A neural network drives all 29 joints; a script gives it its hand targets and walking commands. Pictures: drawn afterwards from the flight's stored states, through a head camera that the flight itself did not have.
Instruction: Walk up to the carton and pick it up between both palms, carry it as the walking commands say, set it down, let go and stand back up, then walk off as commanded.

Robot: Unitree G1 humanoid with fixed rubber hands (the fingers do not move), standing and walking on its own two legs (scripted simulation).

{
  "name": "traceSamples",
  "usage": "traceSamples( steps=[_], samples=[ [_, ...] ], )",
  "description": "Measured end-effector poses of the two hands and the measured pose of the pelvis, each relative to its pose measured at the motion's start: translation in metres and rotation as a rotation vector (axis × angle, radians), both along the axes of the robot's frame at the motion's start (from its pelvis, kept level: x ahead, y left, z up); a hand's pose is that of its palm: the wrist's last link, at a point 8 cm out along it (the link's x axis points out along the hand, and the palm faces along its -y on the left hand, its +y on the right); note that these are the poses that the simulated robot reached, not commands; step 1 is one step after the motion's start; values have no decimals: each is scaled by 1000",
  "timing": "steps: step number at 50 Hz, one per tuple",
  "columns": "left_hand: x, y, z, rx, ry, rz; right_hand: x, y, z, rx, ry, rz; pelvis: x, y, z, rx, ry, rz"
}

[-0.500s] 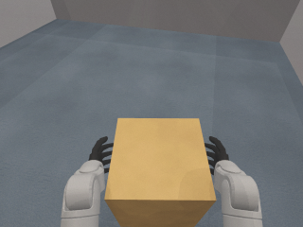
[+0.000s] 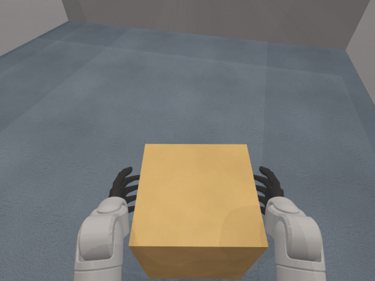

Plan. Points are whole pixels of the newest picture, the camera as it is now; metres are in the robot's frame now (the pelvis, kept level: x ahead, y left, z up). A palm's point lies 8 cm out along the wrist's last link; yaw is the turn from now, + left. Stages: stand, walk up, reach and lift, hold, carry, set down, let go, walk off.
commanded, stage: carry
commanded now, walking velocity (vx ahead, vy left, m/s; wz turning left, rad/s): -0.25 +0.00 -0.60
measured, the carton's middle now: (195, 215) +0.28 +0.00 +0.00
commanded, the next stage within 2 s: none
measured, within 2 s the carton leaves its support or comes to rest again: neither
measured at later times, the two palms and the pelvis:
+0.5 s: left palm (135, 240) +0.20 +0.11 +0.06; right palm out of the picture +0.14 -0.18 +0.07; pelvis -0.10 +0.02 -0.01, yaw -12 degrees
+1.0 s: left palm out of the picture +0.06 +0.02 +0.06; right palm out of the picture -0.11 -0.23 +0.06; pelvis -0.25 +0.05 +0.00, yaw -30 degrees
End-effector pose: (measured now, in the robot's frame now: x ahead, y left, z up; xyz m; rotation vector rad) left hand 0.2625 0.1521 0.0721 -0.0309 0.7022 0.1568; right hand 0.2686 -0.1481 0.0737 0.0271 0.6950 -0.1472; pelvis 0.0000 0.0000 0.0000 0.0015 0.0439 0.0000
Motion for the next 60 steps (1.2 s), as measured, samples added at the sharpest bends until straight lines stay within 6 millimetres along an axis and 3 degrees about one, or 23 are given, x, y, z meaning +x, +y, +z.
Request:
traceSamples(
  steps=[7, 18, 27, 35, 40, 42, 45, 48, 51, 55, 60],
  samples=[
    [-8, -10, -4, -15, -5, -25, -18, -10, -1, -2, -5, -41, -17, -2, -11, 3, 7, -41],
    [-40, -46, -22, -1, 57, -139, -86, -43, -24, 22, 55, -163, -64, -4, -21, 14, 11, -125],
    [-70, -39, -13, -55, 47, -233, -143, -31, 1, -29, 42, -257, -104, 28, -6, -19, 29, -242],
    [-100, -45, 11, -65, 1, -280, -188, -33, 25, -28, -5, -310, -142, 36, 4, -62, 41, -332],
    [-130, -71, 9, -35, 2, -340, -238, -53, 12, 2, -5, -373, -176, 33, -5, -43, 34, -407],
    [-146, -87, 2, -10, 8, -383, -265, -65, -2, 23, 0, -414, -193, 31, -12, -38, 30, -437],
    [-173, -108, -9, 32, 73, -478, -316, -75, -17, 53, 67, -500, -213, 34, -8, -15, 22, -468],
    [-196, -123, -13, 39, 105, -561, -360, -79, -19, 62, 98, -584, -233, 42, -3, 11, 19, -505],
    [-212, -133, -10, 19, 76, -619, -391, -79, -12, 46, 66, -647, -253, 52, -3, 22, 26, -540],
    [-232, -127, -5, -12, 31, -654, -417, -67, -1, 21, 18, -685, -275, 72, -4, 30, 39, -577],
    [-257, -89, -12, -51, 35, -643, -440, -31, 3, -23, 24, -668, -300, 103, -7, 27, 35, -624]
  ],
)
